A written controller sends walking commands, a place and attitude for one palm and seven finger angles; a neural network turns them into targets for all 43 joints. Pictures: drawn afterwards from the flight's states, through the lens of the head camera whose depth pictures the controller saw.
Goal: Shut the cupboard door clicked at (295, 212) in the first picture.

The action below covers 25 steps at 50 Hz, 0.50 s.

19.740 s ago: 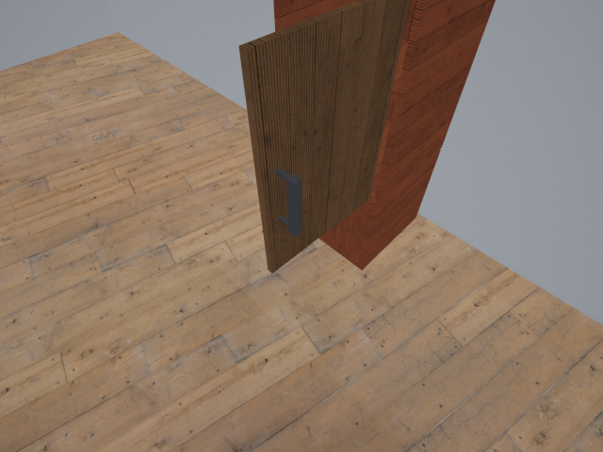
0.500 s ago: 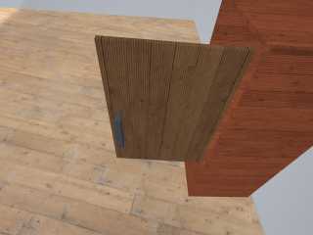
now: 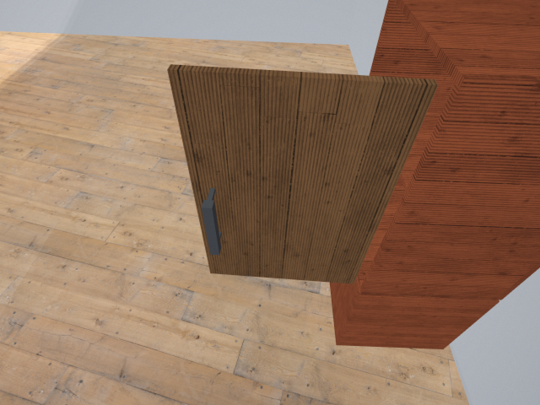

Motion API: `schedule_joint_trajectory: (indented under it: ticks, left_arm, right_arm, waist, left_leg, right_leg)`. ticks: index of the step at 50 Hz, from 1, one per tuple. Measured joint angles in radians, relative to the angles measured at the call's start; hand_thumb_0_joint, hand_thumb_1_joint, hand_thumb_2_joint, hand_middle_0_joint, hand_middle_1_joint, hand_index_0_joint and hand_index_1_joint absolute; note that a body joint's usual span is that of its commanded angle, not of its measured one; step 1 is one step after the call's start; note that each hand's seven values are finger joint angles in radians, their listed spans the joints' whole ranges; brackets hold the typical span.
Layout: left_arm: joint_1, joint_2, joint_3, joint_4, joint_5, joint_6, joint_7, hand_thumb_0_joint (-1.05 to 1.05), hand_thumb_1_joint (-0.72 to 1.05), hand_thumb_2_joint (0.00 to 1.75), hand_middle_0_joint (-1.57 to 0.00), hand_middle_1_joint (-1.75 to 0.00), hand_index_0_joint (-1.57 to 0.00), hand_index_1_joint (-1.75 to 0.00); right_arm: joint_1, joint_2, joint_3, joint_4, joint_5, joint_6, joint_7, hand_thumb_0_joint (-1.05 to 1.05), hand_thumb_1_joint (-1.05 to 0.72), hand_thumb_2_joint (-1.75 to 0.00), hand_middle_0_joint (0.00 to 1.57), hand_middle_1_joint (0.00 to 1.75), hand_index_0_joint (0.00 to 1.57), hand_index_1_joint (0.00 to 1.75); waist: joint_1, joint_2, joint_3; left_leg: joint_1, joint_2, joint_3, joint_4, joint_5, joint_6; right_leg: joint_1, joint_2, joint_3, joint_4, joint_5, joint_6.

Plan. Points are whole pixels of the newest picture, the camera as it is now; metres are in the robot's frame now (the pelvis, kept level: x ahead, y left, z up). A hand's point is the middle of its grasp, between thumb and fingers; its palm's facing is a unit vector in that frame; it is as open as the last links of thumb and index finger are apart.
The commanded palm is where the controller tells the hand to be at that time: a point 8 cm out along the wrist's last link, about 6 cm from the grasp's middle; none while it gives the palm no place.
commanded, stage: look again from close up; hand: left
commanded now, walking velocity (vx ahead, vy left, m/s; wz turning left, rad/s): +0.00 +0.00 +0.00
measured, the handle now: (213, 222) +0.49 +0.16 -0.08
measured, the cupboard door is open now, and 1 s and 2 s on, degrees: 88 88 88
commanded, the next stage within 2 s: shuffle to correct the standing spot in 0.20 s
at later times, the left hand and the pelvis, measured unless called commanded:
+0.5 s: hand out of the picture +0.01 +0.19 -0.17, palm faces -0.04 -0.97 -0.22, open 7.3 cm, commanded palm none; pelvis +0.00 -0.01 +0.00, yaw -1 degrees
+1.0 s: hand out of the picture +0.02 +0.13 -0.18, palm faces -0.01 -0.99 -0.17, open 7.3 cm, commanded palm none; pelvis +0.02 -0.02 +0.00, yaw -2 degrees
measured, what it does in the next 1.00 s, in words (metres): stands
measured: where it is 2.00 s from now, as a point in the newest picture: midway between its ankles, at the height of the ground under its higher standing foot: outside the picture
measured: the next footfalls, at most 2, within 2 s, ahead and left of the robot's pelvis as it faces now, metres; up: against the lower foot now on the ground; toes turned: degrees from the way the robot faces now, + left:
none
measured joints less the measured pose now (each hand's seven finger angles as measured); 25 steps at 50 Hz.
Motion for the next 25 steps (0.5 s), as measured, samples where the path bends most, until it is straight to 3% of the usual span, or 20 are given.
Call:
schedule_joint_trajectory:
  ticks: [7, 16, 25]
  left_arm:
    - [-0.044, 0.033, -0.005, -0.02, 0.0, 0.003, -0.011, 0.0, 0.91, 0.9, -0.21, -0.3, -0.2, -0.3]
    - [-0.057, 0.053, -0.014, -0.01, 0.0, 0.009, -0.022, 0.0, 0.91, 0.9, -0.21, -0.3, -0.2, -0.3]
    - [0.014, -0.003, -0.022, 0.04, -0.001, 0.031, -0.018, 0.0, 0.91, 0.9, -0.2, -0.3, -0.2, -0.3]
  right_arm:
    - [-0.05, -0.034, 0.012, -0.011, -0.002, 0.007, 0.012, 0.0, -0.91, -0.9, 0.2, 0.3, 0.2, 0.3]
    - [-0.02, -0.031, 0.031, 0.028, -0.002, 0.019, 0.023, 0.0, -0.91, -0.9, 0.2, 0.3, 0.2, 0.3]
    - [0.076, 0.044, 0.046, 0.105, -0.006, 0.041, 0.019, 0.01, -0.91, -0.9, 0.2, 0.3, 0.2, 0.3]
  waist:
    - [0.004, -0.008, -0.003]
    - [-0.003, -0.018, 0.004]
    - [-0.013, -0.027, -0.007]
  left_leg:
    - [0.014, 0.012, -0.002, -0.024, 0.023, -0.01]
    - [0.018, 0.016, -0.006, -0.064, 0.054, -0.015]
    - [0.021, 0.014, 0.006, -0.055, 0.028, -0.019]
  right_leg:
    - [0.016, 0.013, -0.002, -0.03, 0.026, -0.008]
    - [0.02, 0.019, -0.005, -0.073, 0.059, -0.012]
    - [0.016, 0.016, 0.008, -0.055, 0.034, -0.015]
